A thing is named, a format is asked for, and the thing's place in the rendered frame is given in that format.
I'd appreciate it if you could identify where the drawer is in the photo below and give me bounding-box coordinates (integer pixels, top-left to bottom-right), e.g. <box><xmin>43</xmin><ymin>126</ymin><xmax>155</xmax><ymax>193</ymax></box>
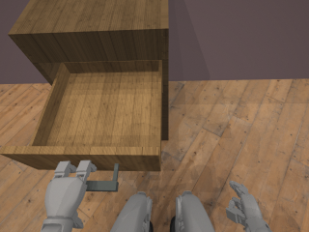
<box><xmin>0</xmin><ymin>60</ymin><xmax>162</xmax><ymax>172</ymax></box>

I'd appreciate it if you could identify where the robot left forearm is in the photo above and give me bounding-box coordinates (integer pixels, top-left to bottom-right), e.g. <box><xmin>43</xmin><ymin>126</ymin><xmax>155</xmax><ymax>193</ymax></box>
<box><xmin>41</xmin><ymin>217</ymin><xmax>74</xmax><ymax>232</ymax></box>

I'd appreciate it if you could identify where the left robot hand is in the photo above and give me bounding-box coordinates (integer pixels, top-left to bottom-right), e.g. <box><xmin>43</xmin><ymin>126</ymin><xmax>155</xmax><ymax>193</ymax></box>
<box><xmin>44</xmin><ymin>159</ymin><xmax>97</xmax><ymax>229</ymax></box>

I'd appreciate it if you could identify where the right robot hand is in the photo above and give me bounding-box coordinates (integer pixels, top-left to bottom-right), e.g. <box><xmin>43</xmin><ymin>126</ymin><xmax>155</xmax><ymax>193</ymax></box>
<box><xmin>225</xmin><ymin>180</ymin><xmax>263</xmax><ymax>226</ymax></box>

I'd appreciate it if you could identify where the cabinet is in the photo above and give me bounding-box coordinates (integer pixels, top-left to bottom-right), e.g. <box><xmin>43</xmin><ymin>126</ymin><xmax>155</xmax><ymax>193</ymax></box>
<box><xmin>8</xmin><ymin>0</ymin><xmax>169</xmax><ymax>141</ymax></box>

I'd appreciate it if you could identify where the left robot thigh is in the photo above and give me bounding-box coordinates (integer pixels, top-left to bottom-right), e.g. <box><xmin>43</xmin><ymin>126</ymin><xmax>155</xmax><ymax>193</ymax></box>
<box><xmin>110</xmin><ymin>193</ymin><xmax>153</xmax><ymax>232</ymax></box>

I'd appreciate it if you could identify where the right robot thigh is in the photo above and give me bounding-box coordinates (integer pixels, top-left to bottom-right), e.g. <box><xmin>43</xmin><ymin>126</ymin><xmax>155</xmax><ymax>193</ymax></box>
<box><xmin>175</xmin><ymin>194</ymin><xmax>215</xmax><ymax>232</ymax></box>

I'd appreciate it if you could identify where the robot right forearm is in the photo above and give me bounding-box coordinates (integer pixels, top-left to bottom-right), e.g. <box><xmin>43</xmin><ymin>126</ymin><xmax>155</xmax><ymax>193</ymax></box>
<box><xmin>244</xmin><ymin>217</ymin><xmax>272</xmax><ymax>232</ymax></box>

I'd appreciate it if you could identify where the handle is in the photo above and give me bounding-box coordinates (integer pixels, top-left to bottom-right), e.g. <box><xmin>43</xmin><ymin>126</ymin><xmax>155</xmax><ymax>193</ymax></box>
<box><xmin>50</xmin><ymin>162</ymin><xmax>120</xmax><ymax>192</ymax></box>

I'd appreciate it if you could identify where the robot thigh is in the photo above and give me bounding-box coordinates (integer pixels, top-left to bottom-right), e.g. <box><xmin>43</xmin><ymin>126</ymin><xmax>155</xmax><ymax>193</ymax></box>
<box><xmin>175</xmin><ymin>194</ymin><xmax>215</xmax><ymax>232</ymax></box>
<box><xmin>110</xmin><ymin>193</ymin><xmax>153</xmax><ymax>232</ymax></box>

